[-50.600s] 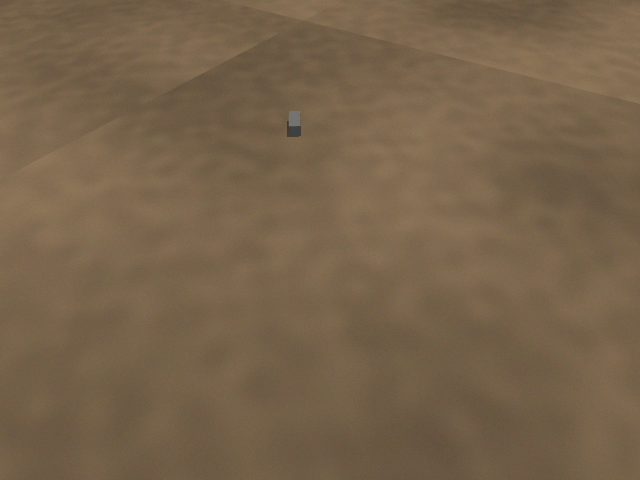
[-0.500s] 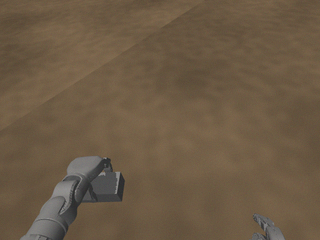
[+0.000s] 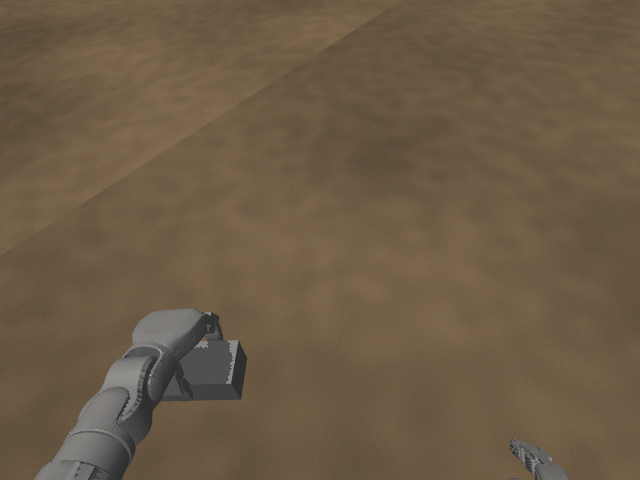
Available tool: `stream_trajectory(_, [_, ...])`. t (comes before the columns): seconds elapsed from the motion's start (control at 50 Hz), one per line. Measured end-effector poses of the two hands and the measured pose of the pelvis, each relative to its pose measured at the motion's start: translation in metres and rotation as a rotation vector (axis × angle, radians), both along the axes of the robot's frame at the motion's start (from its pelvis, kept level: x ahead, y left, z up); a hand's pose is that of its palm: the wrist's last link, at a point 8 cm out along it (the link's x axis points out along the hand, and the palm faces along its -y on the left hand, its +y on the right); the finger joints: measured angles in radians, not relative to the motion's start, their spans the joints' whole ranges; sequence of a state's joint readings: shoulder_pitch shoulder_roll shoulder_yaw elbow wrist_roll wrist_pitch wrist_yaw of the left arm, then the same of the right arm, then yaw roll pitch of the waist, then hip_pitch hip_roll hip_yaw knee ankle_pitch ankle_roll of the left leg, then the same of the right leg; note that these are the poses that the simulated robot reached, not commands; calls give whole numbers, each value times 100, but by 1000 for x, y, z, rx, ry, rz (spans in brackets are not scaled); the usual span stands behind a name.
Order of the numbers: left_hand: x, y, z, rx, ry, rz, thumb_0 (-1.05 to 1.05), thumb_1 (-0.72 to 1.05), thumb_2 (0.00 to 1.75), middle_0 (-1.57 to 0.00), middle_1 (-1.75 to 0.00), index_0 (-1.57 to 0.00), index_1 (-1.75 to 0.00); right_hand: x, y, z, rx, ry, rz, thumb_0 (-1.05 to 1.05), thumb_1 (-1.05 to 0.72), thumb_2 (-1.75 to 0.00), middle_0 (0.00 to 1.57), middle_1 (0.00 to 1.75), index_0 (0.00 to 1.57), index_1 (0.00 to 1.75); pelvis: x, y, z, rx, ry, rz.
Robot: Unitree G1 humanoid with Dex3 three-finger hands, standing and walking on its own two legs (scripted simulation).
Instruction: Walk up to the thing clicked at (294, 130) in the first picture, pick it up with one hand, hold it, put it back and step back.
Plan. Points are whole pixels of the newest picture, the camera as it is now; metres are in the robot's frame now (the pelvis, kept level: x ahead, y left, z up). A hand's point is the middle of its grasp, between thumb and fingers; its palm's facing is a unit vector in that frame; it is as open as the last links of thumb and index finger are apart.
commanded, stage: crouch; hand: left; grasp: from above
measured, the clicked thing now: (186, 371) +0.31 +0.24 -0.08
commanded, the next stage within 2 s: lower in 1.84 s
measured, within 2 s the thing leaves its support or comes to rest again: neither
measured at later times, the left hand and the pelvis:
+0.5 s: hand (202, 389) +0.33 +0.25 -0.20, palm faces -0.41 +0.05 -0.91, open 9.5 cm; pelvis -0.04 +0.00 -0.10, yaw +1 degrees
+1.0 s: hand (223, 410) +0.38 +0.28 -0.44, palm faces -0.47 -0.01 -0.88, open 9.5 cm; pelvis -0.08 +0.01 -0.30, yaw -1 degrees
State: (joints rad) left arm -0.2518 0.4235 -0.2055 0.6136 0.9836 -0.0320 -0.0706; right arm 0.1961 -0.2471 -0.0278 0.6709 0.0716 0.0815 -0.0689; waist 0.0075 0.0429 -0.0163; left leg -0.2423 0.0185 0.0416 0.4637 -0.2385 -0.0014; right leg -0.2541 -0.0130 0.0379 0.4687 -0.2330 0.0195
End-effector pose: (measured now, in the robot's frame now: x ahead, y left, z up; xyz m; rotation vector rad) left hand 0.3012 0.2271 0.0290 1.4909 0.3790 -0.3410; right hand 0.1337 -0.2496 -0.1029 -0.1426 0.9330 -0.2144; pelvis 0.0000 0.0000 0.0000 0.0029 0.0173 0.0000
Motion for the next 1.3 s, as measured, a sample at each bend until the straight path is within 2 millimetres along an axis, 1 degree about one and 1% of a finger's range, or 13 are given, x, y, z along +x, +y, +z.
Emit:
stream_trajectory(0.06, [-2, 1, -6, -4, 12, 0, 1, 12, 37, -66, -61, -71, -56, -1, -1, 0, -2, 4, -3, 1, -91, -90, 20, 30, 20, 30, 0, 0, 0, 0, 5, 1])
stream_trajectory(0.14, [-6, 1, -23, -5, 30, -11, 1, 12, 37, -66, -62, -71, -56, -3, -2, -1, -12, 21, 2, 1, -90, -90, 20, 30, 20, 30, -1, -1, -2, 0, 21, 7])
stream_trajectory(0.22, [-7, 3, -47, 3, 34, -18, 1, 11, 38, -66, -62, -72, -57, -9, -6, -8, -33, 58, 19, 1, -90, -90, 20, 30, 20, 30, -7, -2, -9, -3, 64, 17])
stream_trajectory(0.3, [-2, 7, -78, 40, 24, -34, 1, 11, 38, -66, -62, -71, -57, -22, -13, -23, -62, 105, 34, 1, -90, -90, 20, 30, 20, 30, -15, -3, -25, -10, 139, 25])
stream_trajectory(0.4, [13, 12, -121, 81, -22, -52, 1, 10, 40, -66, -64, -71, -58, -48, -26, -59, -99, 179, 27, 1, -90, -90, 20, 30, 20, 30, -27, -2, -61, -24, 251, 29])
stream_trajectory(0.54, [39, 25, -193, 106, -32, -17, 1, 9, 42, -64, -66, -69, -61, -101, -34, -120, -139, 298, -15, 1, -91, -90, 20, 30, 20, 30, -46, 1, -122, -43, 394, 27])
stream_trajectory(0.68, [60, 31, -266, 99, -36, -3, 0, 8, 44, -63, -69, -68, -64, -153, -26, -185, -147, 415, -55, 1, -91, -90, 20, 30, 20, 30, -61, 8, -185, -62, 508, 21])
stream_trajectory(0.78, [70, 38, -312, 98, -18, 11, 0, 7, 46, -63, -70, -67, -65, -173, -14, -227, -127, 458, -57, 1, -91, -90, 20, 30, 20, 30, -69, 11, -224, -73, 558, 17])
stream_trajectory(0.84, [73, 44, -341, 92, 7, 22, 0, 8, 46, -63, -69, -67, -64, -177, -8, -249, -112, 469, -45, 1, -91, -90, 20, 30, 20, 30, -73, 12, -245, -79, 586, 16])
stream_trajectory(0.92, [77, 50, -378, 77, 30, 21, 0, 8, 45, -63, -68, -68, -63, -177, -4, -274, -105, 484, -11, 1, -91, -90, 20, 30, 20, 30, -76, 11, -272, -87, 618, 15])
stream_trajectory(1.06, [89, 55, -433, 50, 15, 5, 1, 9, 42, -65, -64, -70, -59, -167, -11, -309, -131, 508, 56, 1, -91, -90, 21, 30, 20, 30, -76, 8, -313, -103, 650, 12])
stream_trajectory(1.18, [102, 59, -461, 52, -19, 7, 1, 10, 41, -67, -62, -72, -56, -163, -21, -329, -149, 524, 87, 0, -91, -90, 20, 30, 20, 30, -76, 7, -339, -111, 651, 2])
stream_trajectory(1.3, [112, 63, -482, 65, -7, 30, 1, 9, 41, -67, -62, -72, -56, -169, -24, -345, -146, 544, 86, 0, -92, -90, 20, 30, 20, 30, -77, 7, -358, -116, 649, -7])
